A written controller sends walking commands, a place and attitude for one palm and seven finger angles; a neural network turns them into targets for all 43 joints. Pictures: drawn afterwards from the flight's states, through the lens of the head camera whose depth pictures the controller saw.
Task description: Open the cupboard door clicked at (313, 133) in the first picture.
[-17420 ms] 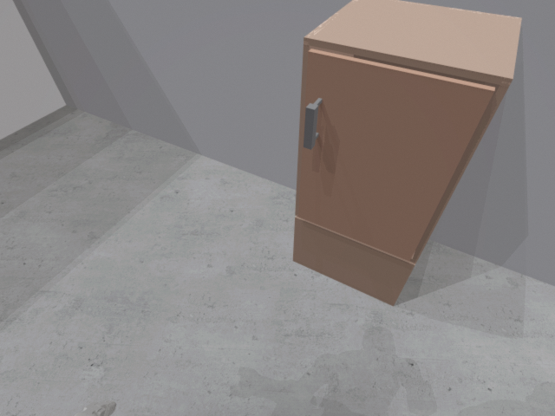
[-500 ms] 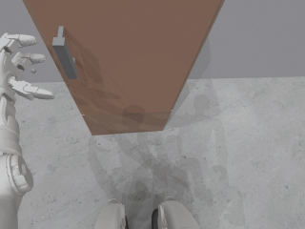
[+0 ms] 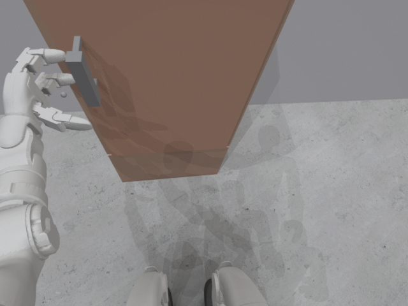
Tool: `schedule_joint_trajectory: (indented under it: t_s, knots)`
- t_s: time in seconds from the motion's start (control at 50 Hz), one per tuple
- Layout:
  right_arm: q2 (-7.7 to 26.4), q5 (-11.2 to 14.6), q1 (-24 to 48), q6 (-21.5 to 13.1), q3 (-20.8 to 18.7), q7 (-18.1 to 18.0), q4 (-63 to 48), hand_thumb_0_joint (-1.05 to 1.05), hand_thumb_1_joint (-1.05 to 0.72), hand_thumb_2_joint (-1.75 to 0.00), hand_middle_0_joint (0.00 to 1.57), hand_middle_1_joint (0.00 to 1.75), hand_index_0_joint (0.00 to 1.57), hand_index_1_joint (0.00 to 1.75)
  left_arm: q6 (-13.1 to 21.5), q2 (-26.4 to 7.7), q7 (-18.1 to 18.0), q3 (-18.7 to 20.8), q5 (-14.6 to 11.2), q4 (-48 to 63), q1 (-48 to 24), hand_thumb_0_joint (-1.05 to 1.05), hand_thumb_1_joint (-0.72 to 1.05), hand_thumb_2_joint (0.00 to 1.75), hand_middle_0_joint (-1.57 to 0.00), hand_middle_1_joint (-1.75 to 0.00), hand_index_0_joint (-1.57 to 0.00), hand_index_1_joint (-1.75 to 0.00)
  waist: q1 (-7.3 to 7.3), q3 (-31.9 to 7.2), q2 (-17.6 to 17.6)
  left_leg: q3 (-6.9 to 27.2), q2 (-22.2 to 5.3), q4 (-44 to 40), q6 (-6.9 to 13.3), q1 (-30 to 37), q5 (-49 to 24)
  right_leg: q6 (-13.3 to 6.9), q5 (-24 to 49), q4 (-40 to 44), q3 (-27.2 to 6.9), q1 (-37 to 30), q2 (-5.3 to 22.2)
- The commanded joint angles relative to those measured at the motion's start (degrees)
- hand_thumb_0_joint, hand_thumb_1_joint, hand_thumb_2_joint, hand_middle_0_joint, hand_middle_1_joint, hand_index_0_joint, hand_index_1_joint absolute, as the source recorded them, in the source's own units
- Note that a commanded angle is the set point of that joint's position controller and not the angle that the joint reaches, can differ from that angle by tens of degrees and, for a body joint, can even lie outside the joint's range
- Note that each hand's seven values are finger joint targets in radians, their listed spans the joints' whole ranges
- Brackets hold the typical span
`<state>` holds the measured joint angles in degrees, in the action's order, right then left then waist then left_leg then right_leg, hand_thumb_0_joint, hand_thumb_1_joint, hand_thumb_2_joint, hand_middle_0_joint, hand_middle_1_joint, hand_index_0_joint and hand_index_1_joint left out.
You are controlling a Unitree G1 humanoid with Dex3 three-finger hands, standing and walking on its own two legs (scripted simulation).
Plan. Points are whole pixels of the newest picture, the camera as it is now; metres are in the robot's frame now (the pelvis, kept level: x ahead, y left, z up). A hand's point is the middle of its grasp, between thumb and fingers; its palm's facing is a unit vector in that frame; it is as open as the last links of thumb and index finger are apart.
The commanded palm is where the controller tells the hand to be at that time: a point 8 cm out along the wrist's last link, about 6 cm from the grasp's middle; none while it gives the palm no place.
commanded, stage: slide the fingers in behind the handle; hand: left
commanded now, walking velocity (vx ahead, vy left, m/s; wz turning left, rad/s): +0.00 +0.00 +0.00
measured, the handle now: (86, 73) +0.55 +0.19 +0.06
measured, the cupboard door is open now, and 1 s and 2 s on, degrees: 0 0 1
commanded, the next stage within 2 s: close the thumb around the handle in 0.92 s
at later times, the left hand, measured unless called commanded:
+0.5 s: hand (88, 94) +0.50 +0.19 +0.06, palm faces +0.05 -1.00 -0.01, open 14.0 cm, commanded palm +0.48 +0.23 +0.06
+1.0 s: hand (92, 93) +0.50 +0.18 +0.06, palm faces +0.06 -1.00 -0.03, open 13.9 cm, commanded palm +0.47 +0.22 +0.06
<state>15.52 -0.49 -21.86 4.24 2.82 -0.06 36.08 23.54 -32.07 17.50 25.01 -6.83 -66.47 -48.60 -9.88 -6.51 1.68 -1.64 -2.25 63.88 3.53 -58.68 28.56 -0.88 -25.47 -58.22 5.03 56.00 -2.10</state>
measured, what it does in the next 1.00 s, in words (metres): stands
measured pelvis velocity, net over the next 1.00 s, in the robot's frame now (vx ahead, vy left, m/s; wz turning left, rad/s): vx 0.00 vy -0.02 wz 0.01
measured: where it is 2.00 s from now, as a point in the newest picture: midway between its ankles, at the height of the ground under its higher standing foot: outside the picture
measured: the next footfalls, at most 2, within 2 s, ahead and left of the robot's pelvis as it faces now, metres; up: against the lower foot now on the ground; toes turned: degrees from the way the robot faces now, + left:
none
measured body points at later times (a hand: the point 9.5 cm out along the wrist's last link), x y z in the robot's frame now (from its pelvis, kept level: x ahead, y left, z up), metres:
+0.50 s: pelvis +0.00 -0.01 +0.00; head +0.13 +0.02 +0.43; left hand +0.49 +0.24 +0.06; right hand +0.01 -0.27 -0.11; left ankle +0.01 +0.08 -0.66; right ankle +0.02 -0.12 -0.66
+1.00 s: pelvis +0.00 -0.02 +0.00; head +0.13 +0.00 +0.43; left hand +0.49 +0.23 +0.07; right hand +0.01 -0.28 -0.11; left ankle +0.01 +0.08 -0.66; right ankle +0.02 -0.12 -0.66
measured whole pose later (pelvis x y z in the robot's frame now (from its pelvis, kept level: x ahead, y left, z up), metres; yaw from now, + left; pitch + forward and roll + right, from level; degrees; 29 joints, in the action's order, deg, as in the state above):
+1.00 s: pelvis +0.00 -0.02 +0.00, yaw +0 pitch +22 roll -3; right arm 15.4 -0.8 -21.9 3.8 1.9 1.0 36.2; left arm 25.9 -27.1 11.5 22.3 -5.5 -65.7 -47.9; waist -9.6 -7.0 1.9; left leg -1.7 -2.5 63.1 2.2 -57.4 28.2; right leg -2.2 -26.0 -59.1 4.8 55.6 -2.4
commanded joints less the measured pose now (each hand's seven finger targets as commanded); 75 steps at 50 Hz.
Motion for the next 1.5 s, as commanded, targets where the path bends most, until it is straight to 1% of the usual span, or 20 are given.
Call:
schedule_joint_trajectory:
  t_s: [0.0, 0.12, 0.22, 0.36, 0.4, 0.56, 0.62, 0.68, 0.76, 0.8, 0.9, 1.0, 1.06, 1.16, 1.22, 1.24, 1.26, 1.32, 1.36, 1.48]
  knots:
    - [10.79, -0.36, -9.54, -0.68, -4.08, -0.64, -2.32, 0.0, -0.9, -0.9, 0.2, 0.3, 0.2, 0.3, 4.97, -12.59, -0.75, 0.44, -0.99, 13.44, -22.43, 0.0, -0.5, 0.3, -0.3, -1.2, -0.3, -1.2, -0.06, -28.29, 8.85, 6.66, -0.27, -7.05, -2.79, 27.66, -28.93, -0.42, 16.5, 5.35, -2.04, -6.48, -1.69]
    - [10.63, -0.2, -9.37, -0.28, -4.23, -0.43, -2.81, 0.0, -0.9, -0.9, 0.2, 0.3, 0.2, 0.3, 4.5, -11.7, -2.11, 0.43, -1.0, 13.9, -21.41, 0.0, -0.5, 0.3, -0.3, -1.2, -0.3, -1.2, 0.46, -27.67, 8.87, 6.05, -0.05, -7.75, -2.7, 26.92, -28.34, -0.41, 16.91, 5.81, -2.14, -7.97, -1.65]
    - [10.5, -0.33, -9.34, -0.42, -4.26, -0.24, -2.57, 0.0, -0.9, -0.9, 0.2, 0.3, 0.2, 0.3, 4.9, -10.59, -3.83, -0.41, -0.31, 13.29, -23.35, 0.0, -0.5, 0.3, -0.3, -1.2, -0.3, -1.2, -0.43, -26.11, 7.06, 6.04, 0.09, -7.75, -2.41, 25.15, -25.33, -0.33, 15.73, 5.89, -2.39, -7.68, -1.63]
    - [10.18, -0.69, -9.48, -0.81, -4.43, 0.22, -2.35, 0.0, -0.9, -0.9, 0.2, 0.3, 0.2, 0.3, 6.2, -7.72, -5.66, -1.91, 0.27, 13.43, -23.48, 0.0, -0.5, 0.3, -0.3, -1.2, -0.3, -1.2, -0.34, -28.05, 8.63, 6.47, 0.02, -7.35, -2.86, 27.78, -28.15, -0.58, 16.66, 5.08, -2.1, -6.82, -1.65]
    - [9.99, -0.57, -9.16, -0.69, -4.31, 0.37, -2.07, 0.0, -0.9, -0.9, 0.2, 0.3, 0.2, 0.3, 5.64, -6.09, -5.84, -3.43, 0.48, 11.86, -24.12, 0.0, -0.5, 0.3, -0.3, -1.2, -0.3, -1.2, -1.11, -26.09, 6.77, 6.16, 0.09, -7.41, -2.61, 25.8, -25.85, -0.28, 16.01, 5.59, -2.24, -6.75, -1.64]
    - [9.93, -0.76, -9.36, -0.97, -4.14, 0.26, -2.56, 0.0, -0.9, -0.9, 0.2, 0.3, 0.2, 0.3, 6.4, -9.91, -7.05, -0.21, 1.15, 11.81, -24.52, 0.0, -0.5, 0.3, -0.3, -1.2, -0.3, -1.2, -0.34, -27.25, 6.01, 5.12, 0.79, -6.61, -1.92, 22.22, -24.63, -0.3, 18.09, 4.95, -3.33, -10.46, -1.47]
    - [9.59, -0.55, -8.84, -0.97, -4.14, 0.36, -2.61, 0.0, -0.9, -0.9, 0.2, 0.3, 0.2, 0.3, 6.5, -7.11, -6.41, -2.87, 1.22, 12.27, -25.04, 0.0, -0.5, 0.3, -0.3, -1.2, -0.3, -1.2, -0.96, -27.32, 6.8, 4.83, 0.8, -6.68, -1.96, 22.87, -24.14, -0.14, 17.89, 5.46, -3.52, -10.01, -1.41]
    - [9.96, -0.49, -9.01, -0.89, -4.27, 0.23, -2.62, 0.0, -0.9, -0.9, 0.2, 0.3, 0.2, 0.3, 6.72, -9.53, -5.99, -0.89, 0.71, 13.02, -24.45, 0.0, -0.5, 0.3, -0.3, -1.2, -0.3, -1.2, -0.01, -29.06, 7.67, 4.95, 0.77, -6.84, -2.18, 23.72, -25.06, -0.3, 18.53, 5.21, -3.47, -11.12, -1.4]
    - [9.82, -0.33, -8.92, -1.19, -4.09, 0.08, -2.38, 0.0, -0.9, -0.9, 0.2, 0.3, 0.2, 0.3, 5.83, -7.07, -5.82, -2.71, 0.2, 11.26, -25.52, 0.0, -0.5, 0.3, -0.3, -1.2, -0.3, -1.2, -1.08, -26.06, 5.9, 4.77, 0.96, -6.99, -1.67, 21.13, -21.36, -0.16, 16.43, 5.89, -3.68, -10.49, -1.38]
    - [10.18, -0.31, -9.2, -1.1, -4.17, -0.1, -2.27, 0.0, -0.9, -0.9, 0.2, 0.3, 0.2, 0.3, 5.5, -10.32, -6.02, -0.44, 0.54, 11.1, -24.89, 0.0, -0.5, 0.3, -0.3, -1.2, -0.3, -1.2, -0.61, -27.08, 5.15, 4.54, 0.96, -6.98, -1.61, 20.2, -21.58, 0.04, 17.25, 5.88, -4.02, -11.95, -1.24]
    - [9.61, -0.48, -8.97, -1.19, -4.32, 0.22, -2.78, 0.0, -0.9, -0.9, 0.2, 0.3, 0.2, 0.3, 6.67, -8.43, -6.1, -1.28, 0.49, 13.77, -22.89, 0.0, -0.5, 0.3, -0.3, -1.2, -0.3, -1.2, 0.41, -29.83, 6.89, 4.37, 0.98, -6.74, -1.85, 23.0, -25.05, -0.14, 19.73, 5.43, -3.87, -12.62, -1.32]
    - [9.81, -0.18, -8.87, -1.04, -4.29, 0.09, -2.37, 0.0, -0.9, -0.9, 0.2, 0.3, 0.2, 0.3, 5.92, -7.9, -5.8, -2.11, 0.46, 11.62, -23.85, 0.0, -0.5, 0.3, -0.3, -1.2, -0.3, -1.2, -0.63, -25.59, 5.08, 4.17, 1.04, -7.18, -1.62, 19.89, -21.52, 0.04, 17.78, 6.03, -4.04, -12.02, -1.2]
    - [10.05, -0.24, -9.08, -1.14, -4.19, -0.16, -2.59, 0.0, -0.9, -0.9, 0.2, 0.3, 0.2, 0.3, 5.76, -10.61, -6.12, -0.11, 0.46, 11.59, -24.38, 0.0, -0.33, 0.37, -0.31, -1.22, -0.31, -1.22, -0.29, -25.29, 4.75, 4.01, 1.24, -7.26, -1.39, 18.57, -20.51, -0.06, 17.6, 6.15, -4.48, -13.42, -1.22]
    - [9.82, -0.44, -8.94, -1.58, -4.21, -0.07, -2.7, 0.0, -0.9, -0.9, 0.2, 0.3, 0.2, 0.3, 7.13, -10.26, -6.02, -0.07, 0.36, 12.98, -23.74, 0.0, -0.05, 0.49, -0.33, -1.25, -0.33, -1.25, 0.18, -28.44, 5.65, 4.11, 1.21, -6.56, -1.48, 20.64, -22.76, -0.14, 19.02, 5.48, -4.51, -13.48, -1.28]
    - [9.64, -0.3, -8.63, -1.59, -4.25, 0.08, -2.14, 0.0, -0.9, -0.9, 0.2, 0.3, 0.2, 0.3, 6.75, -6.56, -5.55, -3.44, 0.46, 12.03, -24.99, 0.0, 0.12, 0.56, -0.34, -1.27, -0.34, -1.27, -1.04, -26.86, 6.15, 4.49, 0.98, -6.79, -1.71, 21.42, -21.97, 0.02, 17.56, 5.7, -4.02, -10.95, -1.24]
    - [9.94, -0.31, -8.85, -1.47, -4.41, 0.02, -2.22, 0.0, -0.9, -0.9, 0.2, 0.3, 0.2, 0.3, 6.63, -8.26, -5.66, -1.92, 0.52, 12.36, -24.08, 0.0, 0.17, 0.59, -0.35, -1.27, -0.35, -1.27, -0.22, -27.35, 6.8, 4.47, 0.97, -6.88, -1.84, 21.72, -22.5, -0.12, 17.65, 5.68, -3.98, -11.26, -1.17]
    - [9.89, -0.36, -8.94, -1.52, -4.39, 0.08, -2.22, 0.0, -0.9, -0.9, 0.2, 0.3, 0.2, 0.3, 6.44, -6.83, -5.46, -3.37, 0.52, 12.15, -25.05, 0.0, 0.23, 0.61, -0.35, -1.28, -0.35, -1.28, -0.92, -27.68, 7.76, 4.7, 0.96, -6.67, -1.79, 22.9, -22.92, -0.21, 17.49, 5.44, -3.85, -9.88, -1.28]
    - [10.13, -0.24, -9.03, -1.33, -4.26, -0.12, -2.06, 0.0, -0.9, -0.9, 0.2, 0.3, 0.2, 0.3, 5.27, -8.14, -5.82, -1.9, 0.11, 10.08, -24.99, 0.0, 0.4, 0.68, -0.36, -1.3, -0.36, -1.3, -1.1, -25.33, 4.64, 4.61, 1.04, -7.06, -1.6, 20.05, -20.94, 0.08, 16.52, 6.13, -3.89, -10.84, -1.25]
    - [10.12, -0.4, -8.98, -1.56, -4.25, -0.24, -2.52, 0.0, -0.9, -0.9, 0.2, 0.3, 0.2, 0.3, 5.93, -9.51, -6.0, -0.79, 0.14, 12.48, -25.76, 0.0, 0.51, 0.73, -0.37, -1.31, -0.37, -1.31, -0.16, -27.97, 6.26, 4.61, 1.15, -6.89, -1.68, 21.05, -22.14, -0.19, 17.47, 5.43, -4.03, -11.71, -1.13]
    - [9.87, -0.65, -8.93, -1.6, -4.41, 0.25, -2.14, 0.0, -0.9, -0.9, 0.2, 0.3, 0.2, 0.3, 7.09, -7.3, -7.0, -2.28, 0.88, 12.59, -24.83, 0.0, 0.84, 0.88, -0.4, -1.34, -0.4, -1.34, -0.44, -28.09, 6.5, 5.16, 0.78, -6.77, -2.05, 23.64, -24.6, -0.16, 17.99, 5.12, -3.39, -9.75, -1.31]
